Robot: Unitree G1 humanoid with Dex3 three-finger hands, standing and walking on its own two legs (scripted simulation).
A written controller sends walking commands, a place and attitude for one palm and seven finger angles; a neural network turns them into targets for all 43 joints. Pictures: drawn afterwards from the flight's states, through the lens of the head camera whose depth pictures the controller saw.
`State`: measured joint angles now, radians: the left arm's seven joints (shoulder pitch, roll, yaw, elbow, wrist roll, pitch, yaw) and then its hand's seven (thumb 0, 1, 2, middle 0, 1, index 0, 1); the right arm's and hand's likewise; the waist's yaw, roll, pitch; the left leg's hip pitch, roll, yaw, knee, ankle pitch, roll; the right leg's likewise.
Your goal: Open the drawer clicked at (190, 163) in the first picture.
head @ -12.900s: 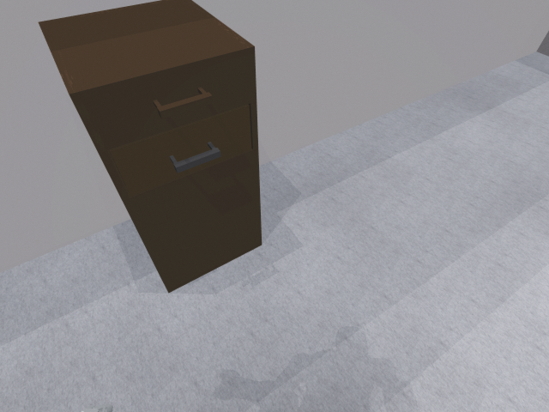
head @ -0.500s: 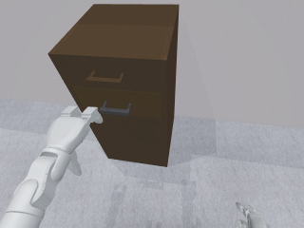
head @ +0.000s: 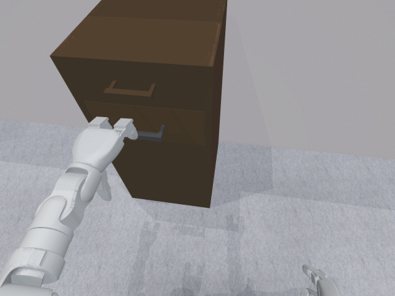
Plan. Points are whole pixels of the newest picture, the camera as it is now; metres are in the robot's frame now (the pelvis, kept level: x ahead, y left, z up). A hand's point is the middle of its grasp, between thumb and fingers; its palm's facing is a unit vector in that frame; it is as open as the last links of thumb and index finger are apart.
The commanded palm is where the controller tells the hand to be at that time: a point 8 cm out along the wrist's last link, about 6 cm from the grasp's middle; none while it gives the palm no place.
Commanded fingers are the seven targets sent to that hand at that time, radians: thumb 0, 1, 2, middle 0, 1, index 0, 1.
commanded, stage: move the hooked fingers above the handle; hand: left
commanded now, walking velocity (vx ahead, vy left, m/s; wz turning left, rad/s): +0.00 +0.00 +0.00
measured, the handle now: (144, 131) +0.59 +0.24 -0.12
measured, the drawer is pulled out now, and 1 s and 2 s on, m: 0.00 0.00 0.00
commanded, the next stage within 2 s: none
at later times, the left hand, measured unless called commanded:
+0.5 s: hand (122, 143) +0.45 +0.24 +0.00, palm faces -0.01 -0.01 -1.00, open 13.8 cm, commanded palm +0.44 +0.24 +0.05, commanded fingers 0.00 -0.50 0.30 -0.30 -1.20 -0.30 -1.20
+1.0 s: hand (128, 141) +0.50 +0.25 -0.06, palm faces -0.13 +0.03 -0.99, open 13.8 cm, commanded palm +0.51 +0.23 +0.00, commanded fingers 0.00 -0.50 0.30 -0.30 -1.20 -0.30 -1.20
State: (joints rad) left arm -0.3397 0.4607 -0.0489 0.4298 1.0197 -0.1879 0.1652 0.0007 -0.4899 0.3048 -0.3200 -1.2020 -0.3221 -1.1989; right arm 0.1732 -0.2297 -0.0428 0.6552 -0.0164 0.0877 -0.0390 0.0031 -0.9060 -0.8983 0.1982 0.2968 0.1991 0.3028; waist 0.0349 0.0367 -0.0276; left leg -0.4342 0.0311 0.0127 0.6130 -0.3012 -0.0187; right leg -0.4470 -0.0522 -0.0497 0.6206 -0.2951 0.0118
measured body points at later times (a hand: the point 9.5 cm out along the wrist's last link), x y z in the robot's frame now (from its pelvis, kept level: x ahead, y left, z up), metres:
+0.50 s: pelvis +0.00 +0.01 -0.02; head +0.09 +0.01 +0.42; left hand +0.45 +0.24 +0.05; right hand +0.04 -0.26 -0.16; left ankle +0.00 +0.13 -0.73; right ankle +0.01 -0.13 -0.73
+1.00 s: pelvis +0.00 +0.02 -0.06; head +0.14 +0.02 +0.37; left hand +0.50 +0.25 -0.01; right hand -0.02 -0.26 -0.18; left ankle +0.00 +0.13 -0.73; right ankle +0.01 -0.13 -0.73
